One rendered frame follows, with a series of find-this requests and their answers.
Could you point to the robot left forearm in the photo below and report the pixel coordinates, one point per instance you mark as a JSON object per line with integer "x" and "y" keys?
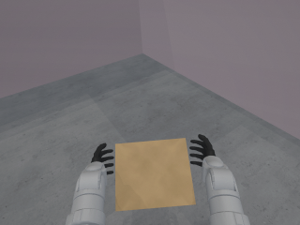
{"x": 89, "y": 196}

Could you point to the right robot hand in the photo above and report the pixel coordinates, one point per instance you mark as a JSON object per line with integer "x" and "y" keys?
{"x": 206, "y": 150}

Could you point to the robot right forearm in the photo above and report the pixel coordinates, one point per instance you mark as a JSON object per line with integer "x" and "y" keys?
{"x": 222, "y": 193}

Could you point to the carton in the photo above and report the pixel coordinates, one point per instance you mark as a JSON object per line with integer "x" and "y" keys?
{"x": 152, "y": 174}

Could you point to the left robot hand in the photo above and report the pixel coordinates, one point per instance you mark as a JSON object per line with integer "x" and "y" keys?
{"x": 98, "y": 156}

